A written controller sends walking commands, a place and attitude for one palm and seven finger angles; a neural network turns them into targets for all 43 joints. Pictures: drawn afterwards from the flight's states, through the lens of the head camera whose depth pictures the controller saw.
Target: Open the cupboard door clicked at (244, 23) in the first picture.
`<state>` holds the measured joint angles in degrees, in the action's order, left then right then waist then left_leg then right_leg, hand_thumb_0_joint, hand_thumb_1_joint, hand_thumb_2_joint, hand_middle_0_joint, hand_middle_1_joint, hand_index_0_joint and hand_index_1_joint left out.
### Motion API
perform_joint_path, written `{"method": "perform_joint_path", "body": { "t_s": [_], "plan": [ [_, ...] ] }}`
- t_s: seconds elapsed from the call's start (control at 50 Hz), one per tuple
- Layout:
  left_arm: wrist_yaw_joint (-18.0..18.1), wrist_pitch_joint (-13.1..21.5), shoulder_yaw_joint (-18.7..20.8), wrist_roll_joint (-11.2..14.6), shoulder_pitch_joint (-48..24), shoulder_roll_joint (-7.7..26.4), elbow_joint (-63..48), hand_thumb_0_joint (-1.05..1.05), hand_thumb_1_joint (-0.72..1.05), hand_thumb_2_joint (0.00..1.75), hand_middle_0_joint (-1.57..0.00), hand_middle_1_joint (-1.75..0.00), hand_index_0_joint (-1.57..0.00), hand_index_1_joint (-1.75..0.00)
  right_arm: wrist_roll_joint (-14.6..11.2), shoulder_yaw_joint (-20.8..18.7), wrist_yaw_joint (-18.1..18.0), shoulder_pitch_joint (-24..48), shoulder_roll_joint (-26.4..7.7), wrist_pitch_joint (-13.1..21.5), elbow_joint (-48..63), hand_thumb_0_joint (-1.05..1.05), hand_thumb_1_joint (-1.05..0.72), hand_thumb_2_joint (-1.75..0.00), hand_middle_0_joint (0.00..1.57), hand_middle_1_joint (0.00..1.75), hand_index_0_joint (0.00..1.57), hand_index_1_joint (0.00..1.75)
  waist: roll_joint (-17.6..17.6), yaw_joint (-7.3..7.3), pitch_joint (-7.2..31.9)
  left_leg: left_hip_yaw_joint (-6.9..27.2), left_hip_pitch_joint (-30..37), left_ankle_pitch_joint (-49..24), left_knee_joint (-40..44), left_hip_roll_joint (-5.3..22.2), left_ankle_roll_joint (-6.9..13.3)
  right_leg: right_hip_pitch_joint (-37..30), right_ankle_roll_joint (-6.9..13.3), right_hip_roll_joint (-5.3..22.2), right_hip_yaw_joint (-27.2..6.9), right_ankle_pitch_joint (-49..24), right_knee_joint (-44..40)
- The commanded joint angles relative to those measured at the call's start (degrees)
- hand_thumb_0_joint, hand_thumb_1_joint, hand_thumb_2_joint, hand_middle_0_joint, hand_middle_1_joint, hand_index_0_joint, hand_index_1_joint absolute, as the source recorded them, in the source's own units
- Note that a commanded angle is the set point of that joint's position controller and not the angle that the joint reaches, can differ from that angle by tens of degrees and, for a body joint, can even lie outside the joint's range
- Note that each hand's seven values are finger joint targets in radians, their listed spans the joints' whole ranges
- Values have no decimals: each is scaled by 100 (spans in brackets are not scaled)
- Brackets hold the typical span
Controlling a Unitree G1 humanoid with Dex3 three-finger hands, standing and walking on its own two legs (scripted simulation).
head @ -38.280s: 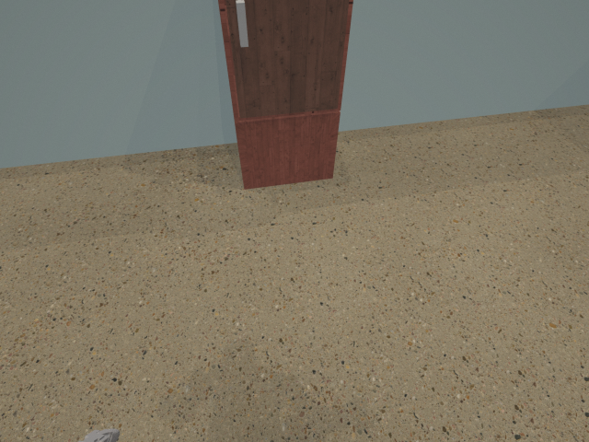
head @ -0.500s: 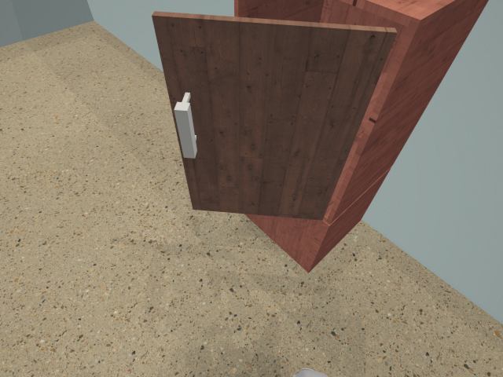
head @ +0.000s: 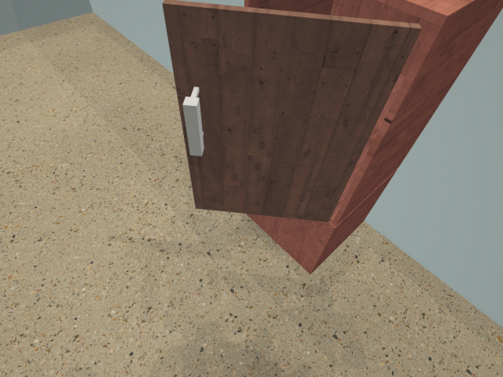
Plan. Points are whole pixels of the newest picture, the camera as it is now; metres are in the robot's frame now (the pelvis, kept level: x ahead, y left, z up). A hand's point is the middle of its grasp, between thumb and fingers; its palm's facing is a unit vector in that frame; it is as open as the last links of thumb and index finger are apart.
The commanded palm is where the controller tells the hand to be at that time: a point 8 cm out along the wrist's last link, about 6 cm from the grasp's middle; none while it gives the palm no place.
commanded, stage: come to a stop and stand still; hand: left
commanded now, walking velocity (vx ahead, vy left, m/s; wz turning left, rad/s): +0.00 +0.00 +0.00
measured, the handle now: (196, 121) +0.58 +0.15 +0.04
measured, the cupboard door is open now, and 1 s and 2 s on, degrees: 42 42 42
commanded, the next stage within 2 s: look again from close up in 1.40 s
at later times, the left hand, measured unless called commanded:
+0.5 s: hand out of the picture +0.02 +0.22 -0.14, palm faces -0.02 -0.95 -0.31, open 7.4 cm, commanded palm none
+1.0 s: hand out of the picture +0.06 +0.21 -0.14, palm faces -0.04 -0.95 -0.32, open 7.4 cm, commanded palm none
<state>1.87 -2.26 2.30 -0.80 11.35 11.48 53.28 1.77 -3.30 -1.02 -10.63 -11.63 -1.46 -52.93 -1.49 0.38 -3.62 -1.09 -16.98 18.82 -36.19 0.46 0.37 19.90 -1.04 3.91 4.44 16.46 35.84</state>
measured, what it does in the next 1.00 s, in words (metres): stands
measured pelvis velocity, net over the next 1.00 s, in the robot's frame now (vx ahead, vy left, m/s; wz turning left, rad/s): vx -0.02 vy -0.02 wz -0.02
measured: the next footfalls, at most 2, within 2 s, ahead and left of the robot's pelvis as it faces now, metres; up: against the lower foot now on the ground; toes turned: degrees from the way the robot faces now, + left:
none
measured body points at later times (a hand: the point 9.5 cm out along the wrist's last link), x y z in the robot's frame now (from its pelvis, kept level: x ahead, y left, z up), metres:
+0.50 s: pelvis -0.03 +0.00 +0.01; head -0.04 -0.01 +0.46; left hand +0.03 +0.27 -0.12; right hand +0.01 -0.25 -0.14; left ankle -0.01 +0.11 -0.72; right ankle +0.02 -0.12 -0.72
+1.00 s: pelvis -0.02 -0.02 +0.02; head -0.03 -0.03 +0.47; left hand +0.06 +0.26 -0.11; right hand -0.01 -0.31 -0.13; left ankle -0.01 +0.11 -0.72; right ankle +0.02 -0.12 -0.72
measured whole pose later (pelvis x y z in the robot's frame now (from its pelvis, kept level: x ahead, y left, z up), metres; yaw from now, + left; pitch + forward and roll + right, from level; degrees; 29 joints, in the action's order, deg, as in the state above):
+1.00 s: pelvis -0.02 -0.02 +0.02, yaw -1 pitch -2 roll +1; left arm 0.1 0.4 0.4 -0.6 10.1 17.2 60.3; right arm 1.1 -1.2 -0.1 -14.8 -17.9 1.0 -62.2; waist 0.4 1.4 -0.5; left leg -2.1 -10.4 11.6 -23.6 0.8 -0.5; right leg 13.8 1.5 0.5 3.2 9.0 24.4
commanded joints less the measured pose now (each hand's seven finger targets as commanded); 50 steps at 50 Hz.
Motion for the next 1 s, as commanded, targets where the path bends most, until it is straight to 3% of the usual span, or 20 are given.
{"method": "perform_joint_path", "body": {
  "t_s": [0.0, 0.04, 0.08, 0.1, 0.12, 0.16, 0.22, 0.26, 0.42, 0.52, 0.7, 0.76, 0.98],
  "plan": [
    [8, 12, 54, -125, 356, 486, -783, 0, 90, 90, -20, -30, -20, -30, 45, -173, -81, -196, -936, 119, 937, 0, -90, -90, 20, 30, 20, 30, 1477, 80, 294, 1007, -208, -1544, 1285, 1144, 549, 205, 190, -300, 2, 664, 578],
    [-25, 53, 23, -142, 509, 446, -783, 0, 90, 90, -20, -30, -20, -30, 38, -173, -107, -322, -887, 155, 969, 0, -90, -90, 20, 30, 20, 30, 1022, 16, 34, 897, -129, -2408, 1162, 1130, 575, 363, 190, -300, -61, 492, 548],
    [-30, 105, 41, -117, 724, 505, -791, 0, 90, 90, -20, -30, -20, -30, -8, -161, -110, -401, -872, 190, 1025, 0, -90, -90, 20, 30, 20, 30, 779, -47, 306, 758, 78, -2872, 880, 1055, 535, 61, 196, -270, -110, 36, 80],
    [-37, 153, 40, -116, 814, 573, -766, 0, 90, 90, -20, -30, -20, -30, -19, -118, -95, -372, -823, 217, 1043, 0, -90, -90, 20, 30, 20, 30, 903, -81, 446, 654, 160, -2835, 750, 871, 462, -170, 240, -218, -204, -408, -256],
    [-35, 169, 61, -109, 829, 726, -749, 0, 90, 90, -20, -30, -20, -30, -44, -124, -81, -393, -790, 241, 1067, 0, -90, -90, 20, 30, 20, 30, 608, -34, 563, 576, 50, -2287, 755, 749, 363, -342, 272, -169, -338, -756, -221],
    [-39, 167, 75, -89, 686, 813, -775, 0, 90, 90, -20, -30, -20, -30, -42, -144, -74, -409, -857, 235, 1040, 0, -90, -90, 20, 30, 20, 30, 123, 16, 385, 525, -135, -1269, 849, 587, 302, -255, 319, -46, -556, -791, -246],
    [-48, 171, 79, -90, 617, 912, -771, 0, 90, 90, -20, -30, -20, -30, -32, -137, -30, -354, -933, 244, 945, 0, -90, -90, 20, 30, 20, 30, 259, 10, 57, 602, -358, -192, 1271, 568, 333, -106, 321, -35, -632, -334, -406],
    [-50, 206, 92, -88, 605, 989, -730, 0, 90, 90, -20, -30, -20, -30, -36, -160, -14, -351, -1012, 253, 868, 0, -90, -90, 20, 30, 20, 30, 219, -2, 72, 676, -382, 205, 1458, 593, 351, -177, 316, -29, -647, -239, -508],
    [-46, 319, 131, -64, 412, 1251, -448, 0, 90, 90, -20, -30, -20, -30, -48, -134, 16, -422, -1155, 325, 400, 0, -90, -90, 20, 30, 20, 30, 52, 7, 254, 632, -151, 355, 1619, 508, 312, -366, 388, 180, -899, 65, -1021],
    [-58, 348, 140, -56, 224, 1457, -242, 0, 90, 90, -20, -30, -20, -30, -53, -121, 27, -438, -1340, 341, 94, 0, -90, -90, 20, 30, 20, 30, 45, 8, 89, 652, -211, 577, 1767, 514, 265, -371, 399, 260, -1024, 517, -1329],
    [-76, 373, 120, -31, -39, 1664, 77, 0, 90, 90, -20, -30, -20, -30, -61, -64, 52, -562, -1479, 333, -342, 0, -90, -90, 20, 30, 20, 30, -98, 49, 128, 514, 36, 275, 1673, 452, 185, -391, 417, 418, -1232, 938, -1809],
    [-89, 371, 92, -18, -111, 1712, 177, 0, 90, 90, -20, -30, -20, -30, -63, -38, 60, -530, -1549, 331, -447, 0, -90, -90, 20, 30, 20, 30, 36, 47, 123, 476, 86, 182, 1662, 432, 150, -412, 403, 432, -1261, 950, -1895],
    [-79, 394, 5, 6, -261, 1663, 403, 0, 90, 90, -20, -30, -20, -30, -90, 56, 50, -283, -1581, 348, -665, 0, -90, -90, 20, 30, 20, 30, 79, 12, 246, 493, 326, -567, 1853, 546, 94, -902, 331, 396, -1012, -81, -1906]
  ]
}}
